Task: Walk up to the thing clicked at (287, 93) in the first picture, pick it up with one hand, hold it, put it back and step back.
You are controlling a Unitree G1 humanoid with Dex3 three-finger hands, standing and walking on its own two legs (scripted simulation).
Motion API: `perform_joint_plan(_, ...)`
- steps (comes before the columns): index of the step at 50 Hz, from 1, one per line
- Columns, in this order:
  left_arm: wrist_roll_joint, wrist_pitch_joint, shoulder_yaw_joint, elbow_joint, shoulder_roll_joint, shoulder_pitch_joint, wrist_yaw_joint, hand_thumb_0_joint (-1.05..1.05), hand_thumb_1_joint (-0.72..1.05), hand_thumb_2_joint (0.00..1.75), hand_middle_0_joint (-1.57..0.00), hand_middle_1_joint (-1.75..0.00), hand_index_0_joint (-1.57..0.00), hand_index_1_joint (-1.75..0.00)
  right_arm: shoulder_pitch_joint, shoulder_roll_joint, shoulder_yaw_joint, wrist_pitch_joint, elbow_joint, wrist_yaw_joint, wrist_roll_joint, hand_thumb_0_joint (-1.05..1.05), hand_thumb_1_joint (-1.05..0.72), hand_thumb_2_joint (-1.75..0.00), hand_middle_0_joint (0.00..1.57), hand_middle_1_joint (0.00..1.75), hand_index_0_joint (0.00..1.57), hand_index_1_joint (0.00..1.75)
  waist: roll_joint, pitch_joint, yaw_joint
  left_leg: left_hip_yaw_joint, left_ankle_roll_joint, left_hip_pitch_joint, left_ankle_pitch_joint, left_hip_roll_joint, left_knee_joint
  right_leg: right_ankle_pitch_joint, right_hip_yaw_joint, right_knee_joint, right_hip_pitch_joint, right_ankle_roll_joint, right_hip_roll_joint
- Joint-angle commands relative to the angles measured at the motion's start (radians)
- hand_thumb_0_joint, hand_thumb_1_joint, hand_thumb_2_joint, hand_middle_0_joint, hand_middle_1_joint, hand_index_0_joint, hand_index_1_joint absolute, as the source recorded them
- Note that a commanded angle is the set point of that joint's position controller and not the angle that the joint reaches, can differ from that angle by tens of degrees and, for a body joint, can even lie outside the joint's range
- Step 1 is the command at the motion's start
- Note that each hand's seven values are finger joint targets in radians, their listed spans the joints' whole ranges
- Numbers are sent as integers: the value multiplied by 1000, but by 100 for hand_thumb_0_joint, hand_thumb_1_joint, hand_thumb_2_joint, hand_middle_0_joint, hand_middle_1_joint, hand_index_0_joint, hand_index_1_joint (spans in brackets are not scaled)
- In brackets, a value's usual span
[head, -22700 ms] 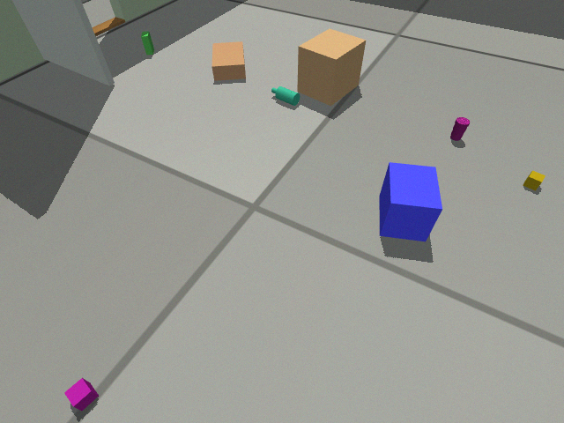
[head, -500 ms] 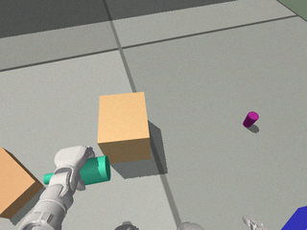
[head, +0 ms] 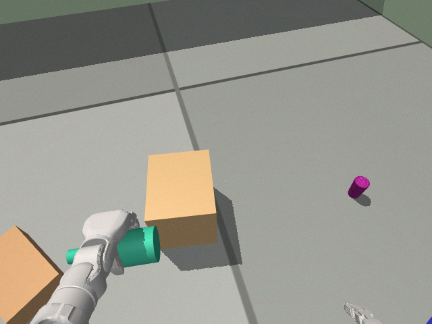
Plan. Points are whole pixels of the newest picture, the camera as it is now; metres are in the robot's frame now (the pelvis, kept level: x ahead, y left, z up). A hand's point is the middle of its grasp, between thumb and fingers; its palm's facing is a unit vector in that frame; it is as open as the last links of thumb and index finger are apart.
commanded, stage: hold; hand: left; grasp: from above
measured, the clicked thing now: (113, 250) +0.31 +0.24 -0.11
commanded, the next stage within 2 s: crouch in 1.54 s
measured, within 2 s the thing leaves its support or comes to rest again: neither
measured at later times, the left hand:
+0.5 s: hand (109, 259) +0.27 +0.22 -0.05, palm faces -0.47 -0.05 -0.88, open 10.2 cm
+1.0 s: hand (108, 263) +0.25 +0.21 -0.03, palm faces -0.46 -0.06 -0.89, open 10.2 cm
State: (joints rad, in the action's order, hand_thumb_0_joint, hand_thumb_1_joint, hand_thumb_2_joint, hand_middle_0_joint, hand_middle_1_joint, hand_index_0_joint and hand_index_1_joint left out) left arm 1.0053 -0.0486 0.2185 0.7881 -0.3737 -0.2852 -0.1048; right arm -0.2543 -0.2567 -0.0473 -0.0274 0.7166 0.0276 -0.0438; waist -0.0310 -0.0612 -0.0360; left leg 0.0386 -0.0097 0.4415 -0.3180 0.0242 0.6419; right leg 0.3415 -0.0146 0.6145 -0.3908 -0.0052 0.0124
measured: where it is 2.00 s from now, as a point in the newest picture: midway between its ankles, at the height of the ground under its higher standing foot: outside the picture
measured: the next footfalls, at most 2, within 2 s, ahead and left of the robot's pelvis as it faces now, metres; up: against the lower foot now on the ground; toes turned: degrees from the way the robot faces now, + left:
none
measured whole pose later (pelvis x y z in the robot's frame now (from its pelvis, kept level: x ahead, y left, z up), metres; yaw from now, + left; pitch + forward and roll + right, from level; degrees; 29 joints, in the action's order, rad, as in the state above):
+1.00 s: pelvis -0.03 +0.00 +0.01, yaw +0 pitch +0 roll +0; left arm 0.98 -0.04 0.25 0.66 -0.38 -0.24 0.02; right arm -0.18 -0.26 -0.01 -0.06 0.68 0.05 -0.06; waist -0.05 0.00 0.00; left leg 0.04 -0.01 0.27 -0.20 0.02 0.48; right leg 0.24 -0.02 0.49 -0.24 0.00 0.01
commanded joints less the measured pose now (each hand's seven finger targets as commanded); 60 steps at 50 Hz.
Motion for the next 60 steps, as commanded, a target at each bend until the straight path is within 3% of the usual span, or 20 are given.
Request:
perform_joint_plan(1, 0, -1, -86, -230, -210, -338, -25, 0, 86, 72, -123, -44, -120, -47, 2, -155, -55, 30, -112, 9, 4, 0, -89, -89, 20, 30, 20, 30, -17, -304, -4, -14, -10, -265, 462, -28, -49, -438, 1, -75, 82, 8, 31)
perform_joint_plan(5, -5, 1, -90, -247, -217, -339, -9, 0, 86, 70, -124, -43, -121, -46, 23, -153, -49, 22, -127, 10, 2, 0, -89, -89, 20, 30, 20, 30, -35, -267, 7, -16, -3, -261, 397, -26, -88, -366, 6, -101, 97, 15, 32)
perform_joint_plan(14, -2, 12, -104, -286, -233, -338, 13, 0, 81, 70, -121, -43, -118, -46, 58, -150, -43, 12, -148, 15, -3, 0, -89, -90, 20, 30, 20, 30, -29, -251, 17, -15, -5, -284, 348, -26, -131, -325, 2, -135, 119, 17, 29)
perform_joint_plan(16, -4, 13, -88, -302, -215, -354, 15, 0, 83, 69, -120, -44, -118, -47, 60, -152, -42, 11, -150, 15, -3, 0, -89, -90, 20, 30, 20, 30, -25, -244, 6, -15, -5, -289, 335, -24, -138, -314, 1, -140, 109, 18, 30)
perform_joint_plan(24, -16, 18, -90, -303, -223, -356, 24, 0, 78, 69, -119, -42, -116, -45, 96, -150, -34, 11, -162, 19, -7, 0, -89, -90, 20, 30, 20, 30, -22, -212, 16, -17, -4, -298, 237, -26, -176, -225, 0, -180, 111, 18, 22)
perform_joint_plan(29, -13, 27, -81, -332, -218, -373, 29, 0, 75, 65, -116, -41, -114, -44, 113, -145, -26, 14, -164, 23, -6, 0, -90, -90, 20, 30, 20, 30, -21, -217, 17, -26, -3, -311, 233, -23, -185, -217, 2, -185, 112, 18, 22)
perform_joint_plan(30, -14, 27, -101, -325, -239, -353, 26, 0, 77, 65, -116, -42, -114, -44, 120, -146, -25, 14, -167, 23, -8, 0, -89, -90, 20, 30, 20, 30, -18, -216, 29, -21, -3, -305, 219, -27, -188, -200, 1, -193, 123, 18, 21)
perform_joint_plan(36, -13, 14, -87, -334, -225, -355, 23, 0, 76, 68, -118, -41, -114, -45, 143, -138, -19, 14, -166, 27, -10, 0, -90, -90, 20, 30, 20, 30, -8, -204, 27, -13, -7, -311, 221, -33, -195, -205, -3, -205, 134, 14, 15)
perform_joint_plan(37, -15, 13, -103, -336, -240, -351, 22, 0, 76, 68, -118, -41, -114, -44, 143, -142, -20, 13, -164, 27, -11, 0, -90, -90, 20, 30, 20, 30, -17, -203, 30, -11, -6, -312, 217, -32, -195, -202, -3, -207, 139, 14, 15)
perform_joint_plan(39, -14, 10, -80, -345, -215, -347, 32, 0, 76, 69, -118, -42, -114, -46, 147, -134, -17, 13, -163, 27, -11, 0, -90, -90, 20, 30, 20, 30, -21, -208, 27, -12, -5, -322, 227, -30, -199, -211, -3, -205, 134, 15, 16)
perform_joint_plan(43, -18, 7, -105, -369, -246, -344, 51, 0, 77, 69, -118, -42, -115, -45, 160, -136, -16, 12, -163, 29, -15, 0, -90, -90, 20, 30, 20, 30, -26, -206, 38, -11, -6, -323, 229, -31, -207, -209, -4, -212, 150, 16, 17)
perform_joint_plan(46, -20, 2, -66, -344, -201, -324, 73, 0, 79, 70, -120, -43, -116, -46, 158, -135, -14, 12, -165, 29, -15, 0, -90, -90, 20, 30, 20, 30, -6, -180, 24, -16, -5, -327, 231, -23, -217, -211, -1, -211, 140, 18, 22)
perform_joint_plan(47, -22, 4, -89, -328, -227, -307, 75, 0, 80, 68, -119, -43, -117, -45, 164, -138, -13, 11, -163, 30, -16, 0, -90, -90, 20, 30, 20, 30, -2, -158, 35, -20, -5, -312, 223, -22, -223, -201, 2, -214, 141, 18, 22)
perform_joint_plan(51, -22, 18, -94, -347, -236, -320, 92, 0, 78, 69, -119, -42, -116, -45, 175, -127, -7, 10, -176, 31, -16, 0, -90, -90, 20, 30, 20, 30, 13, -166, 37, -13, -13, -315, 211, -32, -224, -189, -8, -229, 151, 14, 14)
perform_joint_plan(55, -23, 32, -76, -389, -213, -353, 85, 0, 77, 71, -118, -43, -115, -47, 167, -126, -8, 11, -173, 33, -15, 0, -90, -90, 20, 30, 20, 30, -6, -209, 25, -10, -12, -346, 242, -34, -217, -225, -9, -220, 156, 14, 14)
perform_joint_plan(57, -15, 32, -108, -358, -243, -331, 70, 0, 78, 70, -119, -43, -116, -47, 159, -131, -11, 8, -165, 35, -15, 0, -90, -90, 20, 30, 20, 30, -13, -195, 28, -8, -10, -338, 241, -34, -218, -222, -8, -221, 149, 15, 15)
perform_joint_plan(60, -11, 35, -114, -360, -254, -356, 51, 0, 79, 71, -121, -42, -117, -46, 160, -130, -11, 7, -160, 36, -13, 0, -90, -90, 20, 30, 20, 30, -21, -205, 27, -11, -6, -344, 246, -32, -217, -223, -3, -219, 149, 17, 17)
